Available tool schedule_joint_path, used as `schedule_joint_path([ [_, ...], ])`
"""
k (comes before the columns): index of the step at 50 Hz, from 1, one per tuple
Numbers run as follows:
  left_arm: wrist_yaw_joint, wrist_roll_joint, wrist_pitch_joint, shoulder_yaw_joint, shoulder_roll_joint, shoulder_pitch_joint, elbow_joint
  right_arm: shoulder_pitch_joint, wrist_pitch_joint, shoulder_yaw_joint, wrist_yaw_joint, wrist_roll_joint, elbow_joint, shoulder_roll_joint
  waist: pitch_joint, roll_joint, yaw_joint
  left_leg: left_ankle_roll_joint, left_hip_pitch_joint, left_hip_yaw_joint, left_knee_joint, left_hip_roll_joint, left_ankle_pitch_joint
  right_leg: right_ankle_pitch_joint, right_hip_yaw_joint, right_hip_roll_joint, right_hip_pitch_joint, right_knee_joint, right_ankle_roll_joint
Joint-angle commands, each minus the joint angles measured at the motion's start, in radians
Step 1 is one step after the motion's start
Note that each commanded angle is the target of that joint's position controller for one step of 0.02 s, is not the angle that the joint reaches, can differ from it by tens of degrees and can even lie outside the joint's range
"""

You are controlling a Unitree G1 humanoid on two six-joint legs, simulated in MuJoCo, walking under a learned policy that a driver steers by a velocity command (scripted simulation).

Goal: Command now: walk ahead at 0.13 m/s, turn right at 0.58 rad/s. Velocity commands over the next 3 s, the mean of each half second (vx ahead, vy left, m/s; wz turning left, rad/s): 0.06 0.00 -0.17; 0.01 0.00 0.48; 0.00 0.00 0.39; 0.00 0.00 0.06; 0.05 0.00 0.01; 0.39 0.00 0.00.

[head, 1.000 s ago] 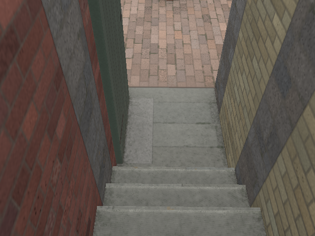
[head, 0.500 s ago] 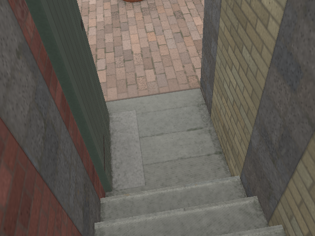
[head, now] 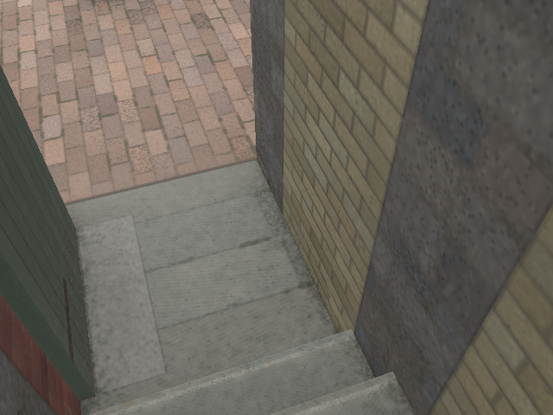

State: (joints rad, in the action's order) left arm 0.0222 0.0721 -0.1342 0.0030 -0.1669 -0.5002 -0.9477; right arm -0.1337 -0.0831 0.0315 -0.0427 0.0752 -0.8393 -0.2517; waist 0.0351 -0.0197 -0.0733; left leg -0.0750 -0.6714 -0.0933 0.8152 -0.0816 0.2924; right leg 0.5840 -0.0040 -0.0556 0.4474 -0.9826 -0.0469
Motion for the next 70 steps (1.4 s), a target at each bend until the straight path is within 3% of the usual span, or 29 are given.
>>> schedule_joint_path([
  [1, -0.028, -0.007, 0.019, 0.004, -0.117, -0.067, 0.056, 0.037, 0.004, -0.010, 0.001, -0.009, 0.065, -0.013, -0.033, 0.046, -0.017, 0.003, 0.159, -0.002, -0.293, 0.002, 0.145, -0.233, -0.314, 0.175, 0.129, 0.062, -0.192],
  [7, 0.024, -0.003, 0.067, 0.003, -0.250, 0.096, 0.152, -0.255, 0.009, 0.067, 0.015, -0.080, 0.066, -0.182, -0.003, 0.050, 0.134, 0.141, 0.771, 0.045, -0.572, 0.003, 0.156, -0.310, -0.357, 0.092, 0.296, -0.367, -0.053],
  [8, 0.076, -0.008, 0.066, 0.003, -0.178, 0.027, 0.152, -0.459, 0.003, 0.105, 0.021, -0.063, 0.038, -0.274, 0.197, -0.185, 0.194, 0.331, 1.177, -0.001, -0.270, -0.147, 0.730, -0.111, -0.124, -0.034, 0.561, -0.804, 0.058],
  [9, 0.096, -0.047, 0.060, -0.005, -0.126, -0.143, 0.194, -0.329, 0.007, 0.129, -0.012, -0.035, 0.118, -0.366, 0.373, -0.339, 0.097, 0.552, 1.296, -0.182, -0.122, -0.357, 1.095, 0.400, 0.018, -0.074, 0.785, -1.288, 0.120],
  [10, 0.093, -0.054, 0.062, 0.002, -0.178, -0.026, 0.257, -0.350, 0.003, 0.126, -0.042, 0.021, 0.132, -0.331, 0.261, -0.159, 0.147, 0.547, 1.124, -0.216, -0.127, -0.374, 0.989, 0.362, 0.036, -0.004, 0.950, -1.409, 0.145],
  [12, 0.063, -0.039, 0.075, -0.026, -0.110, 0.079, 0.322, -0.296, 0.003, 0.071, -0.076, -0.012, 0.112, -0.222, 0.101, -0.083, 0.117, 0.492, 0.729, -0.386, -0.260, -0.444, 0.370, 0.137, -0.102, 0.089, 0.946, -1.279, 0.159],
  [14, 0.076, -0.022, 0.074, -0.075, 0.003, -0.010, 0.266, -0.115, 0.001, -0.022, -0.097, -0.047, 0.099, -0.033, -0.067, 0.020, -0.026, 0.355, 0.228, -0.202, -0.401, -0.267, 0.004, -0.078, -0.133, 0.166, 0.582, -0.996, 0.197],
  [15, -0.051, -0.074, 0.180, -0.024, -0.060, 0.215, 0.258, -0.108, 0.020, 0.001, 0.022, -0.101, 0.095, -0.108, 0.057, -0.033, 0.040, 0.394, 0.217, -0.161, -0.445, -0.262, 0.264, -0.003, 0.078, 0.029, 0.301, -0.894, 0.095],
  [16, -0.100, -0.061, 0.222, -0.032, -0.074, 0.315, 0.311, -0.158, 0.030, -0.005, 0.062, -0.085, 0.076, -0.128, -0.004, -0.015, 0.050, 0.390, 0.278, -0.189, -0.407, -0.238, 0.213, -0.089, 0.018, 0.059, 0.400, -0.861, 0.083],
  [17, 0.030, 0.016, 0.138, -0.068, -0.055, 0.067, 0.322, -0.113, -0.015, -0.006, -0.011, -0.037, 0.073, -0.123, -0.146, -0.110, 0.000, 0.272, 0.189, -0.078, -0.387, -0.061, -0.373, -0.269, -0.023, 0.115, 0.553, -0.794, 0.155],
  [20, 0.104, 0.031, 0.097, -0.069, -0.046, 0.100, 0.285, -0.008, -0.033, 0.000, -0.038, -0.065, 0.079, -0.165, -0.096, -0.058, 0.025, 0.234, 0.020, -0.181, -0.403, -0.038, -0.822, -0.512, 0.019, 0.167, 0.291, -0.404, 0.189],
  [23, 0.063, -0.032, 0.056, -0.055, -0.126, 0.303, 0.376, -0.096, -0.058, -0.011, -0.015, -0.055, 0.083, -0.137, -0.091, -0.010, 0.126, 0.238, 0.218, -0.177, -0.360, -0.018, -0.703, -0.429, 0.036, 0.181, 0.403, -0.208, 0.171],
  [27, 0.009, 0.001, 0.036, -0.034, -0.138, 0.488, 0.419, -0.327, -0.050, 0.022, 0.045, -0.048, 0.051, -0.150, -0.057, -0.002, 0.289, 0.288, 0.579, -0.188, -0.289, -0.037, -0.373, -0.411, 0.066, 0.151, 0.543, 0.063, 0.148],
  [34, -0.001, 0.002, 0.081, 0.000, -0.058, 0.415, 0.423, -0.148, -0.027, 0.033, 0.028, -0.058, 0.118, -0.152, -0.010, -0.096, 0.153, 0.389, 0.392, -0.376, -0.489, -0.114, -0.364, -0.310, 0.079, 0.025, 0.040, 0.190, 0.066],
  [35, -0.005, 0.012, 0.074, 0.009, -0.068, 0.325, 0.409, -0.080, -0.025, 0.026, 0.026, -0.023, 0.145, -0.133, 0.015, -0.084, 0.101, 0.352, 0.318, -0.381, -0.400, -0.123, -0.274, -0.450, 0.011, 0.059, -0.082, 0.112, 0.049],
  [37, -0.009, -0.052, 0.071, 0.073, -0.161, 0.195, 0.405, -0.050, -0.011, 0.039, 0.035, -0.055, 0.165, -0.174, 0.065, 0.080, 0.016, 0.326, 0.283, -0.356, -0.287, -0.040, -0.147, -0.470, 0.071, 0.036, -0.297, 0.496, 0.013],
  [39, -0.035, -0.011, 0.063, 0.139, -0.338, 0.100, 0.415, -0.260, -0.015, 0.003, 0.035, -0.093, 0.162, -0.019, 0.272, 0.229, 0.071, 0.126, 0.014, -0.090, 0.224, 0.259, -0.854, -1.506, -0.254, 0.406, -0.787, 0.398, -0.321],
  [41, 0.038, 0.071, 0.059, 0.141, -0.290, 0.026, 0.358, -0.371, 0.021, 0.028, 0.065, -0.079, 0.138, -0.089, 0.113, 0.135, 0.077, 0.003, -0.308, -0.119, 0.609, 0.215, -0.979, -1.564, -0.470, 0.631, -0.642, 0.486, -0.509],
  [44, 0.019, -0.029, 0.063, 0.115, -0.184, 0.211, 0.323, -0.300, 0.076, 0.003, 0.077, -0.005, 0.120, -0.072, 0.101, 0.053, 0.123, -0.059, -0.236, -0.037, 0.698, 0.087, -0.707, -1.075, -0.223, 0.451, -0.273, 0.509, -0.320],
  [50, -0.058, 0.006, 0.051, 0.117, -0.239, 0.257, 0.275, -0.270, 0.073, -0.017, -0.013, -0.033, 0.114, -0.043, 0.032, 0.065, 0.098, -0.057, -0.140, 0.054, 0.659, 0.035, -0.443, -0.483, -0.031, 0.384, -0.050, 0.625, -0.238],
  [58, -0.101, -0.030, -0.003, 0.134, -0.290, 0.237, 0.248, -0.167, 0.082, -0.001, -0.007, 0.039, 0.140, -0.035, 0.031, 0.156, 0.022, 0.063, 0.092, 0.198, 0.120, 0.064, -0.574, -0.309, 0.004, 0.452, -0.109, 0.518, -0.090],
  [60, -0.106, -0.021, 0.003, 0.147, -0.314, 0.248, 0.216, -0.239, 0.052, 0.037, 0.012, 0.001, 0.108, -0.074, 0.063, 0.084, 0.039, 0.084, 0.247, 0.192, -0.186, 0.116, -0.507, -0.268, 0.046, 0.429, -0.105, 0.324, -0.045],
  [61, -0.100, -0.007, 0.005, 0.121, -0.217, 0.188, 0.208, -0.315, 0.023, 0.064, 0.028, -0.018, 0.071, -0.116, 0.113, -0.110, 0.053, 0.167, 0.478, 0.109, -0.268, 0.091, -0.082, -0.196, 0.159, 0.313, 0.063, 0.038, 0.021],
  [62, -0.098, -0.010, -0.010, 0.098, -0.146, 0.257, 0.330, -0.409, -0.004, 0.097, 0.051, -0.027, 0.088, -0.280, 0.234, -0.350, 0.066, 0.452, 0.820, -0.337, -0.266, -0.192, 0.384, 0.219, 0.233, 0.114, 0.499, -0.318, 0.108],
  [63, -0.099, -0.066, -0.015, 0.089, -0.150, 0.332, 0.348, -0.550, -0.023, 0.101, 0.016, 0.030, 0.072, -0.275, 0.231, -0.113, 0.197, 0.484, 0.954, -0.414, -0.286, -0.256, 0.405, 0.220, -0.030, 0.031, 0.674, -0.329, 0.109],
  [64, -0.093, -0.094, -0.017, 0.080, -0.139, 0.408, 0.362, -0.591, -0.019, 0.094, -0.017, 0.043, 0.037, -0.216, 0.125, -0.075, 0.261, 0.482, 0.882, -0.457, -0.326, -0.280, 0.203, 0.180, -0.112, 0.043, 0.761, -0.296, 0.122],
  [66, -0.087, -0.039, 0.008, 0.091, -0.228, 0.387, 0.301, -0.304, 0.001, 0.075, -0.026, -0.046, 0.070, -0.151, 0.078, -0.055, 0.105, 0.471, 0.607, -0.318, -0.292, -0.271, 0.037, 0.016, -0.056, 0.165, 0.698, -0.396, 0.136],
  [68, -0.011, -0.008, 0.062, 0.040, -0.127, 0.097, 0.089, -0.197, -0.004, 0.007, -0.079, -0.019, 0.065, 0.041, 0.011, 0.026, -0.031, 0.315, 0.119, -0.144, -0.277, -0.113, -0.164, -0.361, -0.103, 0.211, 0.353, -0.470, 0.146],
  [70, 0.052, -0.006, 0.085, 0.039, -0.138, 0.054, 0.043, 0.008, -0.020, -0.005, -0.069, -0.046, 0.120, -0.020, 0.004, 0.009, -0.096, 0.211, -0.172, 0.022, -0.247, 0.018, -0.262, -0.523, -0.004, 0.164, 0.095, -0.476, 0.156],
])
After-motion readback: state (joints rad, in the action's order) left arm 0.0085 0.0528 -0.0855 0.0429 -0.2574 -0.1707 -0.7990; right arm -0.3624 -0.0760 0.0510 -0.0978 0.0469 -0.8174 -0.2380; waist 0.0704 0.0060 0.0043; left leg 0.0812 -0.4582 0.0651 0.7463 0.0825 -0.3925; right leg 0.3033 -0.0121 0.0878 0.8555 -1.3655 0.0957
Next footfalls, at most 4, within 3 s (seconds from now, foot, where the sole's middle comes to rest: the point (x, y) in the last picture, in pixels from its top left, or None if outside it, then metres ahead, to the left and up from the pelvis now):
0.14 left None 0.17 0.20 -0.90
0.40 right None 0.17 -0.04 -0.76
0.76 right None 0.26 -0.01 -0.90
1.20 left None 0.16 0.23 -0.90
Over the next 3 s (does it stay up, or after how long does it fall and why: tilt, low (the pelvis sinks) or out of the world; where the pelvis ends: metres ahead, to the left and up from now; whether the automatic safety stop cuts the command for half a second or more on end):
stays up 0.35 0.30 -0.34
